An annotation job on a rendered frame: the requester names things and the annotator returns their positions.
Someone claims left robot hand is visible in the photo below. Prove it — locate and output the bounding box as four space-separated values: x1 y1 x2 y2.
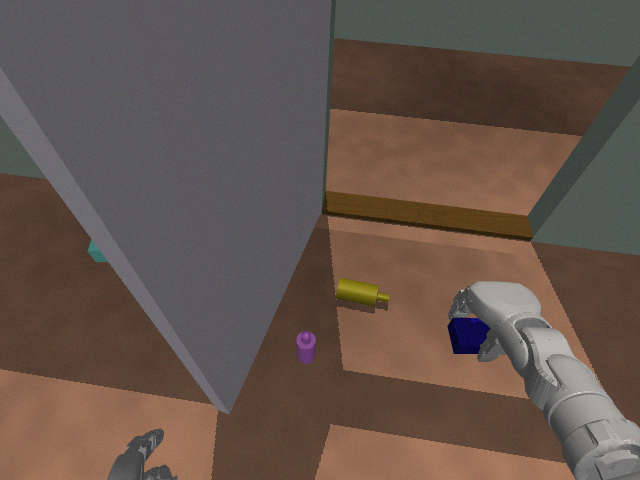
107 429 178 480

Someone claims right robot arm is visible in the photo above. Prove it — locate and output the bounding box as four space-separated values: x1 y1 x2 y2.
498 313 640 480

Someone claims right robot hand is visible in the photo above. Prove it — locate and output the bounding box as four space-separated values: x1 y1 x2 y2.
448 281 542 362

